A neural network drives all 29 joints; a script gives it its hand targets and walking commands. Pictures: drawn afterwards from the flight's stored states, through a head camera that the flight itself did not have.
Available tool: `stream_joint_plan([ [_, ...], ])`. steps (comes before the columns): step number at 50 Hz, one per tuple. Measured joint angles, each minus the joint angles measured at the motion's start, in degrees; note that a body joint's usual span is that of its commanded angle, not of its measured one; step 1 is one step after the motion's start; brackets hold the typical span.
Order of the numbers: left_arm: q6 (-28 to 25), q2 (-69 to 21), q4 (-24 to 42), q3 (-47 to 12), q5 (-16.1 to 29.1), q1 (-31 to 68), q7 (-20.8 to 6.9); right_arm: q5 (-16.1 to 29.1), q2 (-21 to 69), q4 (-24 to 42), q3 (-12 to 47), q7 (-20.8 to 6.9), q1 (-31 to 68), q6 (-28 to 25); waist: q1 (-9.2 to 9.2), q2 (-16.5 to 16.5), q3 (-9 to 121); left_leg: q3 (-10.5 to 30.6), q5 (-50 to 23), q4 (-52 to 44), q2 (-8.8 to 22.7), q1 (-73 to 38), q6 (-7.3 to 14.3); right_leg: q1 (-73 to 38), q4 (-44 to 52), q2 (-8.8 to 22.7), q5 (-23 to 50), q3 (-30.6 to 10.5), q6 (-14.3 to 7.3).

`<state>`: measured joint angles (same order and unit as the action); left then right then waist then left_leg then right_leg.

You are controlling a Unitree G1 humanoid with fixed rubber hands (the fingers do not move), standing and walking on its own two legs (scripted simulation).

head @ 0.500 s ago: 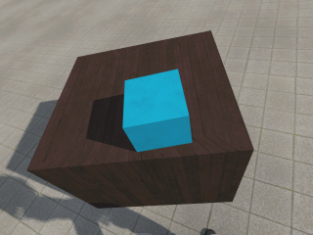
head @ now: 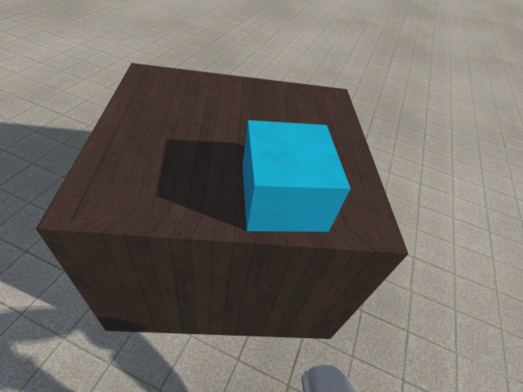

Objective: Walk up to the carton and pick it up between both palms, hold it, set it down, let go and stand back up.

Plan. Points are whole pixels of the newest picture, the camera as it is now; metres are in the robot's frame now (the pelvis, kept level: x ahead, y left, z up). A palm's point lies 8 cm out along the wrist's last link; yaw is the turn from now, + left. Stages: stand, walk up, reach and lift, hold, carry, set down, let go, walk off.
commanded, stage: walk up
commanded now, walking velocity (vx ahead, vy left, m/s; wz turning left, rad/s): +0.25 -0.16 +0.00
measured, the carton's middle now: (288, 175) +0.62 -0.05 -0.07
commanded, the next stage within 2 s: none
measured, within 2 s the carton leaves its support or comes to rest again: neither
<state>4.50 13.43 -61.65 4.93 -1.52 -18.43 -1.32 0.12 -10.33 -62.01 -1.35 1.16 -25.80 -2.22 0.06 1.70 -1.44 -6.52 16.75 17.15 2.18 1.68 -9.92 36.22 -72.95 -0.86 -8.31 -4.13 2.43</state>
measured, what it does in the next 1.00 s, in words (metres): walks ahead: right foot, then left foot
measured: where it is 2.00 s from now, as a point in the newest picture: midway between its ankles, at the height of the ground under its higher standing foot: outside the picture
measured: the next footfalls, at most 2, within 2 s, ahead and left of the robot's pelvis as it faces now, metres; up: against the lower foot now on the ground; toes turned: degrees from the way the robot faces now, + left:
right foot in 0.54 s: +0.21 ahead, -0.06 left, +0.00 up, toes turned -19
left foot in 0.80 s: +0.25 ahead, +0.24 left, +0.00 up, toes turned +0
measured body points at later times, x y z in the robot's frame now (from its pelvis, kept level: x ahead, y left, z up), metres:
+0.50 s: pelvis +0.11 +0.03 -0.03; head +0.13 +0.08 +0.42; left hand +0.15 +0.26 -0.20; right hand -0.05 -0.17 -0.14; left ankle -0.05 +0.02 -0.74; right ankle +0.17 -0.08 -0.71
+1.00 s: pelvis +0.20 +0.13 -0.02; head +0.26 +0.13 +0.43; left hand +0.33 +0.36 -0.16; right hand +0.13 -0.07 -0.17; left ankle +0.21 +0.23 -0.76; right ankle +0.15 +0.00 -0.71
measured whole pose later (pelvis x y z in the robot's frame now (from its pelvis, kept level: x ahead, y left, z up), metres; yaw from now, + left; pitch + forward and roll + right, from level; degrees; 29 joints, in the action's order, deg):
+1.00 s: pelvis +0.20 +0.13 -0.02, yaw -4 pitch +2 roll -2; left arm 1.8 11.1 -51.2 2.6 0.8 -7.6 1.0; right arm -2.4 -5.4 -60.1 0.1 1.5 -23.8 -1.1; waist 1.0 -1.7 -4.5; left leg -2.5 13.5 27.1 3.3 15.3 0.5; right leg 19.1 -46.5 1.2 -31.4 5.3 -1.5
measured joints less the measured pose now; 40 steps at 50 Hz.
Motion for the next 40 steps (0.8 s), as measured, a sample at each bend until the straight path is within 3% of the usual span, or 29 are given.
stream_joint_plan([
  [4,0.2,1.3,-1.2,0.4,-0.3,-0.8,-0.4,-0.4,2.1,-0.6,1.0,0.4,-2.0,-0.7,0.08,1.2,2.4,0.9,0.5,0.0,-1.8,-0.3,6.2,-5.7,3.1,0.1,-0.1,3.3,0.9],
  [6,-0.3,1.5,-1.5,0.5,-0.1,-0.2,-0.5,-0.1,3.2,-0.9,1.6,0.5,-2.8,-1.3,0.31,1.9,2.2,1.0,0.6,-0.3,-2.5,-1.0,8.3,-7.1,4.4,-0.3,-1.0,4.5,0.8],
  [14,-1.1,-0.6,-0.6,-0.2,1.2,3.2,0.0,0.0,4.8,-2.8,2.9,1.2,-7.6,-1.8,2.19,0.0,0.0,2.0,2.6,-0.5,-4.4,-5.0,10.7,-6.6,6.6,-0.9,-4.0,6.6,0.3],
  [18,-1.1,-1.6,0.6,-0.8,1.2,3.8,0.5,-0.3,4.7,-3.5,3.0,1.7,-9.3,-1.5,2.74,-1.3,-1.1,1.0,4.4,0.3,-4.3,-7.0,10.4,-3.7,4.9,-0.8,-4.5,7.6,0.2],
  [20,-1.1,-2.0,1.5,-0.9,1.5,4.3,0.9,-0.2,4.6,-3.5,3.3,1.9,-9.7,-1.1,2.98,-2.0,-1.8,0.5,6.0,1.7,-3.7,-7.5,9.2,-2.7,5.4,-1.3,-5.6,8.2,0.1],
  [22,-1.4,-2.3,2.8,-1.0,1.7,4.2,1.6,-0.2,4.4,-3.4,3.5,2.0,-9.6,-0.5,2.28,-2.6,-2.3,-1.4,7.6,3.2,-3.0,-8.2,6.4,-3.3,10.0,-2.2,-7.5,9.4,-0.3],
  [24,-2.3,-2.6,4.1,-1.2,1.4,3.2,2.1,0.1,3.7,-3.0,3.5,2.0,-8.7,0.4,0.23,-3.1,-2.8,-4.7,8.8,6.3,-2.5,-8.5,0.9,-6.9,18.8,-3.0,-10.2,12.7,-1.1],
  [25,-2.8,-2.5,4.7,-1.2,1.0,2.2,2.2,0.3,3.2,-2.6,3.3,2.1,-7.9,0.9,-1.06,-3.0,-3.1,-5.8,9.1,11.0,-2.4,-7.0,-3.1,-10.0,25.0,-3.0,-11.1,15.1,-2.3],
  [26,-3.5,-2.1,5.5,-1.0,0.6,1.0,2.3,0.7,2.8,-1.9,3.0,2.2,-6.9,1.4,-2.45,-2.3,-3.5,-5.7,6.7,20.9,-2.9,-2.9,-7.4,-13.9,32.4,-2.3,-8.5,17.4,-4.8],
  [27,-4.3,-0.9,6.6,-0.6,0.5,-0.4,2.6,1.2,2.7,-0.8,2.7,2.2,-6.1,1.8,-3.4,-0.2,-3.6,-4.2,4.6,35.5,-4.7,4.3,-8.1,-17.6,39.6,-0.6,0.2,18.0,-8.1],
  [28,-4.4,0.0,7.0,0.3,0.7,-1.4,3.1,1.5,2.2,0.5,2.5,2.2,-5.2,2.1,-3.87,1.2,-3.7,-2.0,10.2,49.1,-5.3,11.5,-6.4,-19.6,42.0,0.2,-3.4,17.4,-9.6],
  [29,-3.8,0.0,6.5,0.9,0.8,-1.3,3.6,0.9,1.2,1.6,1.8,2.1,-3.3,2.4,-3.65,-0.4,-4.7,1.7,14.6,59.5,-3.1,17.2,-3.0,-20.0,40.4,-0.7,-11.2,18.2,-9.5],
  [31,-2.1,0.1,6.2,0.5,0.5,-0.8,3.7,-0.7,-0.2,4.3,0.0,1.6,1.4,2.2,-2.08,-3.1,-7.3,10.6,18.5,67.8,1.5,22.7,3.2,-20.3,34.9,-2.3,-12.1,20.4,-8.1],
  [32,-2.2,0.2,6.3,-0.2,0.3,-0.9,3.7,-1.0,-0.4,5.4,-0.5,1.5,3.5,2.3,-1.48,-2.7,-7.6,13.6,18.1,68.2,2.1,24.0,4.8,-20.8,33.4,-1.9,-10.8,20.5,-7.4],
  [34,-2.8,0.4,6.0,-0.8,0.6,-0.2,3.6,-1.9,0.5,7.0,-0.8,1.5,7.2,3.1,-0.26,-0.1,-6.2,15.1,14.8,62.6,3.6,25.0,6.9,-21.7,32.7,0.2,-11.0,19.2,-6.1],
  [36,-3.1,-0.1,6.2,-1.3,0.2,2.7,3.5,-2.1,1.5,8.6,-0.5,1.1,9.0,3.8,1.12,1.5,-4.4,13.6,13.4,52.4,4.9,24.4,7.8,-22.3,33.4,2.7,-11.5,18.5,-4.7],
  [38,-3.8,-1.3,7.6,-2.1,-0.3,6.8,3.3,-1.9,1.8,9.4,-0.4,0.9,9.4,3.6,2.02,1.0,-3.1,10.9,10.9,41.4,6.2,23.1,7.7,-22.1,33.7,4.8,-11.6,19.0,-3.2],
  [40,-4.3,-3.1,9.7,-3.0,-0.3,10.1,2.9,-1.6,1.6,9.1,-0.7,0.9,9.3,3.2,1.72,-1.0,-2.6,7.8,5.1,31.2,6.7,20.3,6.8,-20.9,32.2,6.1,-12.3,18.8,-1.6],
])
